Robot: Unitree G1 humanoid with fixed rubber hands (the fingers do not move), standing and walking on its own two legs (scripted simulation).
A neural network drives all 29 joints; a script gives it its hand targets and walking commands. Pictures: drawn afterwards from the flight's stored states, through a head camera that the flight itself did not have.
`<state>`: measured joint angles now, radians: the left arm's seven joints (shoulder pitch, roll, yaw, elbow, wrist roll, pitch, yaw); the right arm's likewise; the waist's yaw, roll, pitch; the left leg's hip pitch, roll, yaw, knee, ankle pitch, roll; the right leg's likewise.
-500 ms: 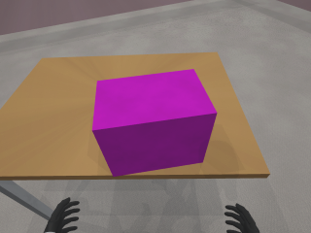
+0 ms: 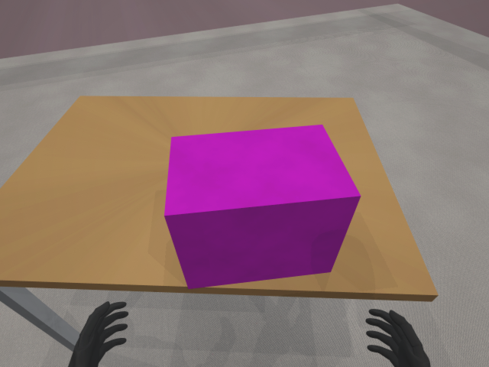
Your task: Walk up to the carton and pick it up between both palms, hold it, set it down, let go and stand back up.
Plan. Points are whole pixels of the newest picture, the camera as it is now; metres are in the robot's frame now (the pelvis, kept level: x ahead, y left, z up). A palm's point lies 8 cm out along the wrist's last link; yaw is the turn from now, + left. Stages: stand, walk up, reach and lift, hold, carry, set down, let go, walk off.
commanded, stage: reach and lift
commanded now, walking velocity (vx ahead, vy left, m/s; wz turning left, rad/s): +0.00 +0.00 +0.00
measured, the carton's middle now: (254, 207) +0.42 +0.03 +0.03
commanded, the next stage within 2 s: none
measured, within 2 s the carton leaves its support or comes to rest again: neither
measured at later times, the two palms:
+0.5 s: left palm (83, 318) +0.20 +0.28 +0.03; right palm (414, 316) +0.23 -0.20 +0.03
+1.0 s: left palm (82, 262) +0.25 +0.28 +0.09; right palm (417, 261) +0.29 -0.21 +0.08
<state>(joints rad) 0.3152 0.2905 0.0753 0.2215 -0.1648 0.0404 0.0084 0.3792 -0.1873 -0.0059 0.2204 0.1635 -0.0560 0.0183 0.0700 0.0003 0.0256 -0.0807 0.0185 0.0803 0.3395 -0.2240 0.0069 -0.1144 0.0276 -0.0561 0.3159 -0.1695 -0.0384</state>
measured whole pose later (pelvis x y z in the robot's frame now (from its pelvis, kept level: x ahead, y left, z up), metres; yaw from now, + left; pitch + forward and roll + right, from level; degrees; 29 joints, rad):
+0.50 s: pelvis +0.00 +0.01 +0.00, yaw +1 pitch -2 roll -1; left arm 0.20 0.31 0.05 0.15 -0.23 -0.02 0.04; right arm 0.24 -0.30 -0.02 0.16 0.30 -0.06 0.08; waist 0.07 -0.01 -0.01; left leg -0.10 0.01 0.07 0.37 -0.24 0.02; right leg -0.12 0.01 -0.07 0.33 -0.18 -0.03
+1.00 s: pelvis -0.01 +0.00 +0.00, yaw +1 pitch +0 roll -1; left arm -0.03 0.33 0.15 0.02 -0.24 0.32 0.03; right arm -0.04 -0.39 -0.03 0.15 0.37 0.16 0.04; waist 0.05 0.01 -0.02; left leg -0.12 0.01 0.07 0.34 -0.21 0.02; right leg -0.14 0.02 -0.07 0.29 -0.15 -0.03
